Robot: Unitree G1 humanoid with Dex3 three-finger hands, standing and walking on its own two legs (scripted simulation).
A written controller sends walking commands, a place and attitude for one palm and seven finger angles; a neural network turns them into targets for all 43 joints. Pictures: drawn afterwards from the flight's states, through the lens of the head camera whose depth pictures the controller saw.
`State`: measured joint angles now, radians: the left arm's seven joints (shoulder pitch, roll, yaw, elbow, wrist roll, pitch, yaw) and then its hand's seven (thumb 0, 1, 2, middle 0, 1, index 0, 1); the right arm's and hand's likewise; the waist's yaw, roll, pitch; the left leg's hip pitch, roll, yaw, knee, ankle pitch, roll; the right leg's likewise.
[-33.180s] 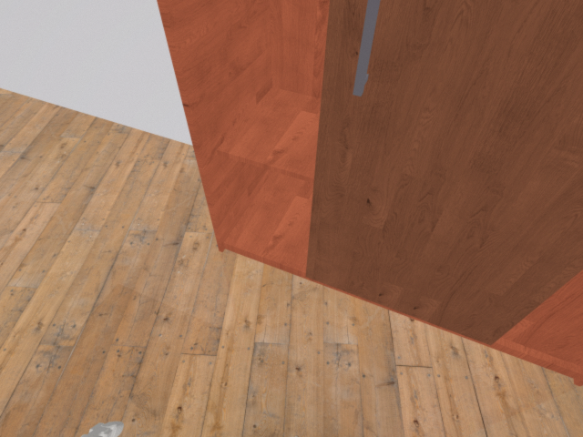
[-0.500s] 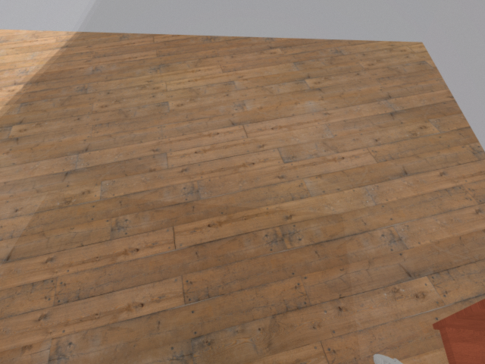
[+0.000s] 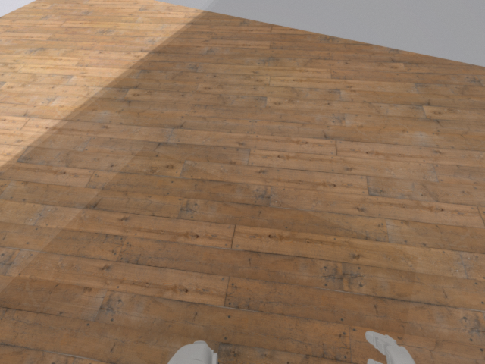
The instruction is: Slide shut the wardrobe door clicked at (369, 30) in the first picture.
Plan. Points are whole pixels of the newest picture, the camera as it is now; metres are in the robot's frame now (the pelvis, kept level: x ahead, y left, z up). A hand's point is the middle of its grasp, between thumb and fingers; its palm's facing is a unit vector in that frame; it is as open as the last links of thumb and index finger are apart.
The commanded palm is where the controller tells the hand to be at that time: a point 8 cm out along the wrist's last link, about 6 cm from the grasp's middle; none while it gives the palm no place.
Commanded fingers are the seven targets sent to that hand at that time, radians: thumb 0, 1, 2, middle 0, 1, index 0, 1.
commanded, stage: walk to a spot facing it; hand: right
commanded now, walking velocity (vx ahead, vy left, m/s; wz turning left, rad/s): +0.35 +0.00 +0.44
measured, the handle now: out of the picture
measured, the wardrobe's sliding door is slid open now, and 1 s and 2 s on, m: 0.16 0.16 0.16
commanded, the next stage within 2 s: turn to face it in 0.44 s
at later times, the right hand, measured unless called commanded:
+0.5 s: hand (325, 269) +0.34 -0.14 -0.17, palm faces -0.28 +0.95 -0.13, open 7.4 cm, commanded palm none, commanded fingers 0.00 -0.90 -0.90 0.20 0.30 0.20 0.30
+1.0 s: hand (318, 230) +0.44 -0.13 -0.18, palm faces -0.08 +0.98 -0.17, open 7.3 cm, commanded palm none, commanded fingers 0.00 -0.90 -0.90 0.20 0.30 0.20 0.30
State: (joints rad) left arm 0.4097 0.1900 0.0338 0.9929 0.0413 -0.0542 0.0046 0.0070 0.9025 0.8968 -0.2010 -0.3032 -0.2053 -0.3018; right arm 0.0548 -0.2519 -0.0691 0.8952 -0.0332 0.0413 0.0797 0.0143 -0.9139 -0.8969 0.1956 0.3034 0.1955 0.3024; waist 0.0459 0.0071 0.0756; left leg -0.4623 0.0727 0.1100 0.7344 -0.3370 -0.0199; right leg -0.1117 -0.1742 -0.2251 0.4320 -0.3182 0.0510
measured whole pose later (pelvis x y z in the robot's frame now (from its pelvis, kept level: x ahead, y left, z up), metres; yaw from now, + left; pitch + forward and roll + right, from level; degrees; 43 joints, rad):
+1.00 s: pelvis +0.32 +0.05 -0.01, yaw +5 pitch +2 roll +2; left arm 0.27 0.14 0.04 1.02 0.03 0.00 0.02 0.01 0.91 0.90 -0.20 -0.30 -0.21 -0.30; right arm 0.10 -0.22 -0.05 0.98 0.00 0.03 -0.01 0.01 -0.92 -0.90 0.20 0.30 0.20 0.30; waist 0.03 0.02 0.06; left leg -0.35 0.03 0.06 0.81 -0.50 -0.07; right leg -0.33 -0.03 0.02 0.55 -0.25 -0.01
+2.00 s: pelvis +0.38 +0.08 -0.01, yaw -32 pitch +0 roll +2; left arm 0.17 0.21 0.06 0.92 0.03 0.04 0.00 0.01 0.90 0.90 -0.20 -0.30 -0.21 -0.30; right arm 0.13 -0.24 -0.07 0.88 -0.01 0.06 -0.01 0.01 -0.91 -0.90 0.20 0.30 0.20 0.30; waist 0.00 0.02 0.13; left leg -0.44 0.07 0.04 0.96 -0.49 -0.09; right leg -0.31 0.01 0.05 0.59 -0.28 -0.03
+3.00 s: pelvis +0.42 +0.07 -0.03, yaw -68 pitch +0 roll +0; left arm 0.14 0.23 0.07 0.88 0.02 0.02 -0.01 0.01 0.91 0.90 -0.20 -0.30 -0.20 -0.30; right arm 0.19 -0.25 -0.06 0.91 -0.01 0.07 -0.02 0.01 -0.91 -0.90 0.20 0.30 0.20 0.30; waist 0.01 0.07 0.13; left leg -0.40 0.13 0.06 1.05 -0.56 -0.09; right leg -0.35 0.02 -0.04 0.69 -0.34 -0.05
